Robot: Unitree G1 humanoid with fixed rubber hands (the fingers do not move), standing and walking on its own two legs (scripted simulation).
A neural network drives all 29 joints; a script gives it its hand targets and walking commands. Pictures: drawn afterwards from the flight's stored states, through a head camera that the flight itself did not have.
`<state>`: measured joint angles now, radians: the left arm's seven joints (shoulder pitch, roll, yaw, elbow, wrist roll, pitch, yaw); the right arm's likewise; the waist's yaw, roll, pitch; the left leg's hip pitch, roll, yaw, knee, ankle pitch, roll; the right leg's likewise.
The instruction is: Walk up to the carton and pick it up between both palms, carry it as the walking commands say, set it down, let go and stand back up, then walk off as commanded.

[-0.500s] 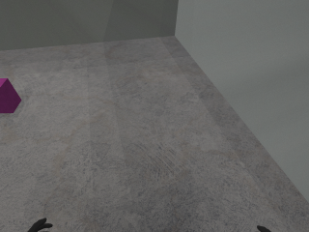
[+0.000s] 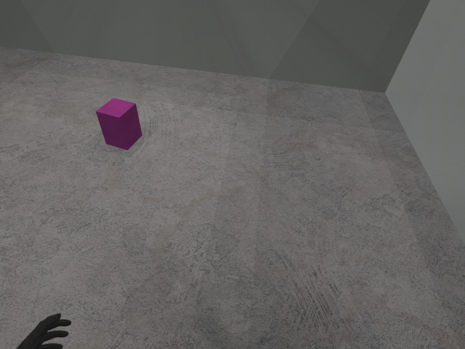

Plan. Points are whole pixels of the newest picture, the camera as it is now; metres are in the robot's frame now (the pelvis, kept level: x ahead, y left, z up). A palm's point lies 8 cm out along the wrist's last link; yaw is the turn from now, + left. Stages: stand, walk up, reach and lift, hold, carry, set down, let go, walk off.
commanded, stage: walk up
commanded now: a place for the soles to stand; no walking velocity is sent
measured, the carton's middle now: (120, 124) +1.66 +0.59 -0.65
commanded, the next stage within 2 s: none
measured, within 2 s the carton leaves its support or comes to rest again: neither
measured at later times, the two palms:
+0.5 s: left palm out of the picture +0.08 +0.37 -0.08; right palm (265, 169) +0.60 -0.14 -0.05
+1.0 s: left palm (39, 226) +0.43 +0.39 -0.07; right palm (265, 132) +0.81 -0.17 -0.09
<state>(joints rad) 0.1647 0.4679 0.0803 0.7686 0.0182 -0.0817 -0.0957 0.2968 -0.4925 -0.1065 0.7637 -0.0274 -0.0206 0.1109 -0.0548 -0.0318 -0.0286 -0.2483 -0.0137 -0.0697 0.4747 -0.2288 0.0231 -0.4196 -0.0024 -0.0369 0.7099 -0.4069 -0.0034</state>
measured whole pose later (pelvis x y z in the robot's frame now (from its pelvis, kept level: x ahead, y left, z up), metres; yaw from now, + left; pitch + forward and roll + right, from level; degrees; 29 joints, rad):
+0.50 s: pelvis +0.24 +0.04 -0.02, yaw +25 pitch +0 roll +1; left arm 0.37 0.53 0.10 0.81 0.02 -0.05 -0.06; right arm 0.00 -0.53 -0.10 0.68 -0.02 -0.05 0.08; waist 0.13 0.01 0.07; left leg -0.43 -0.02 0.13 0.59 -0.14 0.08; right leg -0.09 -0.13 -0.22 0.81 -0.48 0.01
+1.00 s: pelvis +0.54 +0.05 -0.01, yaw +40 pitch +0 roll +0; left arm 0.16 0.46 0.11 0.72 0.04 -0.05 -0.09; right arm 0.32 -0.51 -0.05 0.85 0.00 -0.10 0.00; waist 0.01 0.00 0.05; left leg -0.48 0.05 0.02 1.04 -0.41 0.02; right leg -0.32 -0.05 -0.13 0.58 -0.26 -0.04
